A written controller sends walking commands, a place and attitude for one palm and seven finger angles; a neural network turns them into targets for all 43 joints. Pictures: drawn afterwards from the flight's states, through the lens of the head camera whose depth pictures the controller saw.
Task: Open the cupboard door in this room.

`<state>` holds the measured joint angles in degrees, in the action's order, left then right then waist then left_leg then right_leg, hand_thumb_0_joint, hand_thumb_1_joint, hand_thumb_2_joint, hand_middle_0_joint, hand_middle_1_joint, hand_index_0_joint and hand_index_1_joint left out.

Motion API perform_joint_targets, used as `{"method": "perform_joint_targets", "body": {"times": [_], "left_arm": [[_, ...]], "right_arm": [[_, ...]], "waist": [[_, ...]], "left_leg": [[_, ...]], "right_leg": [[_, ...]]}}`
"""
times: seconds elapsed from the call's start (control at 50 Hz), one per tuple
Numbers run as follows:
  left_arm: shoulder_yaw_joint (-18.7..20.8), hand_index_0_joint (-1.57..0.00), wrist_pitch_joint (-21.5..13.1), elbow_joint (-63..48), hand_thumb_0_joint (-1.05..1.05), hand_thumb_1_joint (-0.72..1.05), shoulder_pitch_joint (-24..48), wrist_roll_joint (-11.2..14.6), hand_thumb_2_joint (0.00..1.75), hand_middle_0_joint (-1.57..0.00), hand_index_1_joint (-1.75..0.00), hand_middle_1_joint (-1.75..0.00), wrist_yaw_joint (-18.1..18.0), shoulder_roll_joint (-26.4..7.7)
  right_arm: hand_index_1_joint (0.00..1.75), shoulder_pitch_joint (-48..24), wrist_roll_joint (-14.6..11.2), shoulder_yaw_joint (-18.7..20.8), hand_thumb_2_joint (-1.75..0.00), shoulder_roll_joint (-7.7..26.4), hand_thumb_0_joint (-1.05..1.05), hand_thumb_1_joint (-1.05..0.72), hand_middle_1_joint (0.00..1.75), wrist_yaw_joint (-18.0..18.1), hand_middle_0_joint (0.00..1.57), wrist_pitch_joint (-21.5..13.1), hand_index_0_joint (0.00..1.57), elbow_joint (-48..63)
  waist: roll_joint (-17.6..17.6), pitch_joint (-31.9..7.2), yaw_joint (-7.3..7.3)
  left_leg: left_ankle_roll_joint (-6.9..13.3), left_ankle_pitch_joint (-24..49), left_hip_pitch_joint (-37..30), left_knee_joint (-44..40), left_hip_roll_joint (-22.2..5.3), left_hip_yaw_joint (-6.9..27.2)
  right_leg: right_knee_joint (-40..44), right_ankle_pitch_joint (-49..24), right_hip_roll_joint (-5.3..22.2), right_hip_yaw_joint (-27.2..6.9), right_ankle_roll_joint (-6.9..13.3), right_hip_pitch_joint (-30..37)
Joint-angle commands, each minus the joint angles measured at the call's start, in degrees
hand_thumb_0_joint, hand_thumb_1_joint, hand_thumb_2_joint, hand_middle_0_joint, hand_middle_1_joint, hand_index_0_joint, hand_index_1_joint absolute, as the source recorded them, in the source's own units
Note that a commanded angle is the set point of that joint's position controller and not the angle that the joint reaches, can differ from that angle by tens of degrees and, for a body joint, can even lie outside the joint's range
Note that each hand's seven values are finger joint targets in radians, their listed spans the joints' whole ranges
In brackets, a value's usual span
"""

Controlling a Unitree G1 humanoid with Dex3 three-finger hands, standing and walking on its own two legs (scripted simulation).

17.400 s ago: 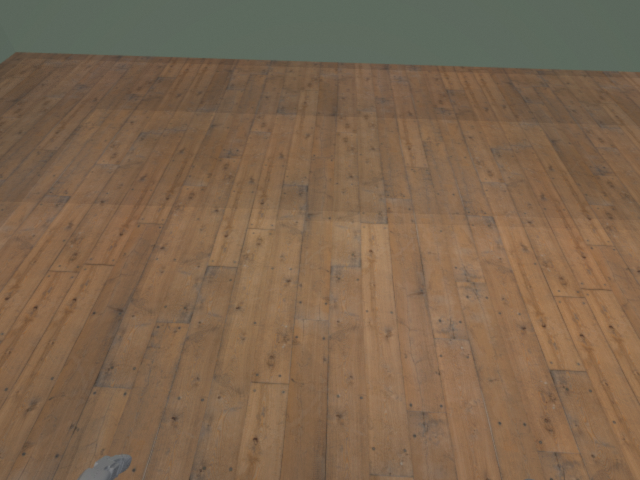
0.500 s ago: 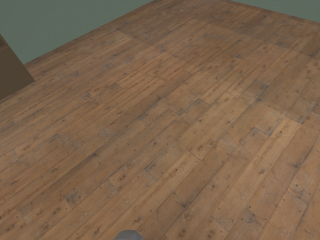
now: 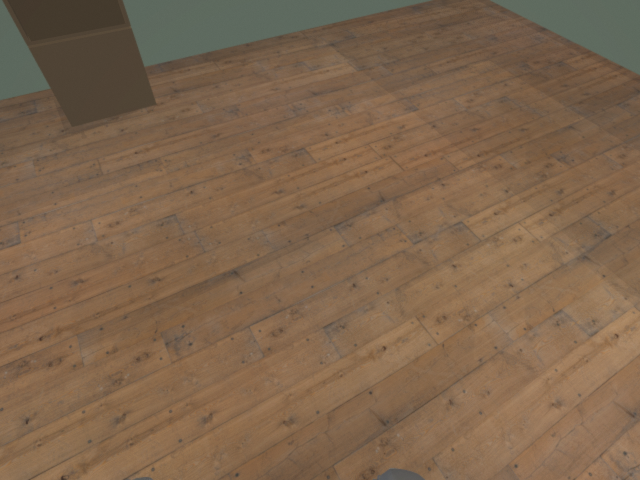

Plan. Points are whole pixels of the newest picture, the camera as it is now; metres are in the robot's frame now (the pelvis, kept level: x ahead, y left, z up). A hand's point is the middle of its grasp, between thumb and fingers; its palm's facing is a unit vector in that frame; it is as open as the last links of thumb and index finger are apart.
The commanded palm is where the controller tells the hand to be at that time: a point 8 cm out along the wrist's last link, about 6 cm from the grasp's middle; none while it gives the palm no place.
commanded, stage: turn or walk to find it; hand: left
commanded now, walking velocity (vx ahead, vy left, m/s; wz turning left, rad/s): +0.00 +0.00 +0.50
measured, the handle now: out of the picture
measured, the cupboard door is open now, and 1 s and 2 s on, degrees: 0 0 0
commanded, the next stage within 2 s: none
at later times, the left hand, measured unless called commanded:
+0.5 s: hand out of the picture -0.01 +0.14 -0.14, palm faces +0.31 -0.91 -0.27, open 7.4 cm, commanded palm none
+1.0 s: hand out of the picture +0.03 +0.27 -0.18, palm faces +0.50 -0.85 -0.17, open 7.4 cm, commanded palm none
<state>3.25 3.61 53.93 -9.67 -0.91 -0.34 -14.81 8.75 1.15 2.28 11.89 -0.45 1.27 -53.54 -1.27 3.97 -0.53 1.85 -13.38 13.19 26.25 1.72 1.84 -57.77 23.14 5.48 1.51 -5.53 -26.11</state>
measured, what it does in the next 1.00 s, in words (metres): walks ahead, turning left: right foot, then left foot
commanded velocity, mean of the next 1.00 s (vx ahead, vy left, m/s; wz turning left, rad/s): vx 0.27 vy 0.00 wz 0.39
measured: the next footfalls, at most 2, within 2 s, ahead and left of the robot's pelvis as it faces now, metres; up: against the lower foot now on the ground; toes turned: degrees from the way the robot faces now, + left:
right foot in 0.16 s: +0.04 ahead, -0.14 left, +0.00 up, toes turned +1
left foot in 0.78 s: +0.09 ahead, +0.16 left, +0.00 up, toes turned +34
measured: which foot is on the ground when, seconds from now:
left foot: down 0.00-0.16, up 0.18-0.76, down 0.78-1.00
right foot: up 0.00-0.14, down 0.16-0.80, up 0.82-1.00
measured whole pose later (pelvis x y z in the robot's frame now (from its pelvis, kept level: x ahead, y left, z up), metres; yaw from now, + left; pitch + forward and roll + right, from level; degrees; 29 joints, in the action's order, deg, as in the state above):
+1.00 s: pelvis +0.11 +0.09 +0.00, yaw +28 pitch -1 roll -1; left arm 2.5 -0.5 60.5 -15.8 -1.8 1.0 -12.1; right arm 11.3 0.4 2.7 10.1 0.1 -4.1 -57.5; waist -1.8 2.8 -1.8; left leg 4.1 -15.9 7.7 24.2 1.1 -6.5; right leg -65.7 16.3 9.7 4.8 -3.5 -29.7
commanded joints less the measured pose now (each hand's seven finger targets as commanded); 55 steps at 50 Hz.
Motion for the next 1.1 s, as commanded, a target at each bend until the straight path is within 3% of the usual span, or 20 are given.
{"method": "perform_joint_targets", "body": {"times": [0.0, 0.06, 0.1, 0.12, 0.14, 0.16, 0.18, 0.22, 0.28, 0.42, 0.66, 0.7, 0.74, 0.76, 0.78, 0.8, 0.86, 0.9, 1.0, 1.08], "left_arm": [[0.73, -0.20, -2.01, -6.31, 0.00, 0.90, 3.59, 0.41, 0.90, -0.20, -0.30, -0.30, -0.54, -3.40], [0.68, -0.20, -2.50, -5.98, 0.00, 0.90, 0.64, 0.76, 0.90, -0.20, -0.30, -0.30, -0.69, -3.28], [0.93, -0.20, -3.28, -4.94, 0.00, 0.90, -3.75, 0.79, 0.90, -0.20, -0.30, -0.30, -0.80, -4.06], [1.49, -0.20, -3.89, -4.47, 0.00, 0.90, -6.04, 0.34, 0.90, -0.20, -0.30, -0.30, -1.09, -6.64], [2.53, -0.20, -4.41, -4.31, 0.00, 0.90, -7.41, -0.56, 0.90, -0.20, -0.30, -0.30, -1.63, -11.82], [2.47, -0.20, -4.10, -5.06, 0.00, 0.90, -7.20, -0.29, 0.90, -0.20, -0.30, -0.30, -1.74, -12.95], [2.50, -0.20, -4.15, -5.63, 0.00, 0.90, -4.19, -0.05, 0.90, -0.20, -0.30, -0.30, -2.11, -10.13], [1.57, -0.20, -3.98, -7.13, 0.00, 0.90, 1.53, 0.11, 0.90, -0.20, -0.30, -0.30, -1.86, -7.20], [0.99, -0.20, -4.95, -6.21, 0.00, 0.90, -0.28, 0.15, 0.90, -0.20, -0.30, -0.30, -1.34, -5.20], [1.32, -0.20, -6.93, -1.38, 0.00, 0.90, -10.09, -0.32, 0.90, -0.20, -0.30, -0.30, -1.12, -4.95], [1.38, -0.20, -7.54, 4.67, 0.00, 0.90, -16.03, -1.22, 0.90, -0.20, -0.30, -0.30, -0.31, -6.03], [1.50, -0.20, -7.31, 5.18, 0.00, 0.90, -15.68, -1.19, 0.90, -0.20, -0.30, -0.30, -0.23, -6.82], [1.25, -0.20, -7.28, 5.37, 0.00, 0.90, -13.01, -0.43, 0.90, -0.20, -0.30, -0.30, 0.14, -7.46], [0.76, -0.20, -7.32, 3.99, 0.00, 0.90, -13.79, -0.05, 0.90, -0.20, -0.30, -0.30, 0.78, -4.27], [-0.31, -0.20, -7.12, 0.59, 0.00, 0.90, -9.70, 0.04, 0.90, -0.20, -0.30, -0.30, 1.24, -1.88], [-0.32, -0.20, -6.68, -0.57, 0.00, 0.90, -5.82, 0.01, 0.90, -0.20, -0.30, -0.30, 0.92, -2.91], [0.17, -0.20, -6.08, 2.74, 0.00, 0.90, -6.29, -0.50, 0.90, -0.20, -0.30, -0.30, 1.08, -1.35], [-0.21, -0.20, -5.49, 4.59, 0.00, 0.90, -9.77, -0.89, 0.90, -0.20, -0.30, -0.30, 1.34, 0.08], [0.24, -0.20, -4.52, 3.00, 0.00, 0.90, -6.20, -0.84, 0.90, -0.20, -0.30, -0.30, 1.27, 0.18], [0.00, -0.20, -4.67, -0.07, 0.00, 0.90, 2.21, -0.58, 0.90, -0.20, -0.30, -0.30, 1.63, 0.09]], "right_arm": [[0.30, 3.88, 0.25, 4.01, -0.90, 12.24, 0.00, -0.90, 0.30, 0.94, 0.20, -0.30, 0.20, 2.80], [0.30, 2.28, 0.30, 4.29, -0.90, 12.19, 0.00, -0.90, 0.30, 0.89, 0.20, -0.03, 0.20, 3.35], [0.30, 1.08, -0.12, 4.32, -0.90, 11.47, 0.00, -0.90, 0.30, 0.81, 0.20, 0.03, 0.20, 3.66], [0.30, 1.36, -0.53, 4.12, -0.90, 9.22, 0.00, -0.90, 0.30, 0.55, 0.20, -0.03, 0.20, 4.00], [0.30, 2.23, -0.84, 3.42, -0.90, 5.14, 0.00, -0.90, 0.30, 0.23, 0.20, -0.19, 0.20, 5.11], [0.30, 0.73, -0.43, 3.86, -0.90, 6.99, 0.00, -0.90, 0.30, 0.46, 0.20, 0.24, 0.20, 5.93], [0.30, 1.55, -0.13, 4.29, -0.90, 8.09, 0.00, -0.90, 0.30, 0.47, 0.20, 1.00, 0.20, 4.94], [0.30, 3.30, 0.23, 4.35, -0.90, 7.34, 0.00, -0.90, 0.30, -0.23, 0.20, 1.81, 0.20, 2.13], [0.30, 6.18, 0.65, 3.95, -0.90, 6.09, 0.00, -0.90, 0.30, -1.27, 0.20, 1.96, 0.20, 0.74], [0.30, -0.51, 0.90, 3.45, -0.90, 5.51, 0.00, -0.90, 0.30, -2.17, 0.20, 1.16, 0.20, 1.58], [0.30, -9.20, 0.22, 1.13, -0.90, 2.50, 0.00, -0.90, 0.30, -3.25, 0.20, -0.96, 0.20, 4.41], [0.30, -6.67, 0.24, 1.18, -0.90, 2.80, 0.00, -0.90, 0.30, -3.04, 0.20, -1.66, 0.20, 3.92], [0.30, 4.73, 0.70, 2.16, -0.90, 5.88, 0.00, -0.90, 0.30, -2.31, 0.20, -2.62, 0.20, 0.69], [0.30, 13.17, 1.04, 3.86, -0.90, 12.58, 0.00, -0.90, 0.30, -1.47, 0.20, -3.27, 0.20, -1.40], [0.30, 18.57, 0.28, 5.22, -0.90, 18.10, 0.00, -0.90, 0.30, -0.50, 0.20, -3.40, 0.20, -3.32], [0.30, 18.32, -0.29, 5.21, -0.90, 18.36, 0.00, -0.90, 0.30, 0.23, 0.20, -3.03, 0.20, -4.41], [0.30, 7.07, -0.41, 2.69, -0.90, 9.85, 0.00, -0.90, 0.30, 0.71, 0.20, -4.07, 0.20, -2.04], [0.30, 6.34, -0.43, 1.84, -0.90, 7.23, 0.00, -0.90, 0.30, 0.70, 0.20, -5.21, 0.20, -2.64], [0.30, 10.15, -0.75, 2.06, -0.90, 4.52, 0.00, -0.90, 0.30, 0.97, 0.20, -6.18, 0.20, -4.76], [0.30, 14.33, -0.67, 1.86, -0.90, 4.56, 0.00, -0.90, 0.30, 1.58, 0.20, -6.50, 0.20, -6.71]], "waist": [[10.70, -5.54, 2.96], [11.70, -7.18, 1.53], [9.42, -9.00, -1.04], [3.39, -9.92, -1.94], [-13.50, -10.77, -2.52], [-14.37, -8.34, -2.99], [-11.08, -6.81, -1.54], [-7.40, -1.89, 1.13], [-7.50, -2.68, 1.39], [-6.42, 0.44, -2.10], [-7.70, 1.82, -3.49], [-7.54, 0.24, -2.08], [-2.23, -5.91, 4.44], [12.25, -12.89, 8.23], [22.01, -12.17, 9.70], [15.10, -9.42, 9.62], [8.31, -0.58, 3.21], [6.62, 0.12, 0.87], [7.35, 2.00, -0.28], [7.16, 3.71, 1.39]], "left_leg": [[8.26, 25.52, -6.85, -4.60, -14.52, 15.51], [7.17, 27.73, -3.71, -1.85, -12.79, 16.89], [4.49, 22.58, 1.37, 2.28, -10.39, 16.25], [1.29, 11.36, 8.77, 6.81, -6.79, 13.54], [-3.05, -10.10, 19.59, 18.88, 1.43, 3.86], [-3.59, -21.89, 20.04, 30.47, 1.61, 2.78], [-3.31, -18.99, 19.03, 37.86, -0.39, 5.27], [-3.92, -12.41, 19.34, 44.62, -1.86, 3.85], [-5.17, -4.93, 21.14, 46.26, -3.11, 1.07], [-5.88, -1.42, 27.42, 41.60, -7.19, -0.43], [-2.24, -5.34, 17.40, 14.62, -7.21, -8.75], [-1.20, -6.72, 10.07, 10.23, -6.10, -10.35], [0.00, -2.24, -10.16, 2.28, -2.93, -12.47], [3.46, -5.41, -24.82, -2.42, -12.55, 3.16], [6.91, -1.39, -30.02, -8.86, -23.57, 22.65], [9.42, 0.28, -27.44, -10.95, -26.88, 23.11], [7.05, 4.52, -9.67, -12.85, -20.83, 11.60], [5.52, 9.35, -5.40, -14.14, -16.71, 5.35], [6.32, 17.29, -7.26, -16.43, -14.54, 2.04], [7.31, 23.34, -12.75, -15.84, -15.24, 2.68]], "right_leg": [[8.28, 3.19, -1.48, -0.13, -0.02, -0.79], [18.51, 0.18, -3.62, 1.04, 0.75, 6.72], [31.77, -10.16, -3.40, 1.48, 1.09, 16.57], [37.75, -14.44, 1.78, -2.76, 2.15, 25.39], [40.06, -20.36, 16.78, -17.45, 7.51, 31.79], [40.54, -25.88, 23.85, -21.32, 13.54, 23.73], [41.15, -22.55, 22.01, -17.41, 14.83, 19.23], [41.23, -16.18, 15.70, -10.41, 12.43, 14.52], [43.26, -8.96, 12.05, -3.44, 8.85, 18.27], [48.13, -0.59, 15.80, -3.82, 9.77, 24.79], [45.12, -11.39, 17.73, 8.05, 10.18, 25.43], [41.26, -14.84, 18.18, 9.39, 9.77, 23.55], [24.29, -23.05, 14.07, 16.08, 6.89, 15.62], [5.63, -13.66, 7.56, 17.96, 3.53, 4.17], [-8.00, 10.87, 1.39, 11.86, 1.45, -12.57], [-12.60, 10.52, 3.04, 5.20, 2.71, -16.36], [-12.56, -1.28, 6.58, 1.54, 2.65, -11.31], [-10.20, -6.24, 5.76, 2.06, 1.99, -6.77], [-7.02, -13.54, 4.79, 2.29, 0.71, -11.42], [-0.83, -15.73, 4.33, 2.55, 0.86, -16.49]]}}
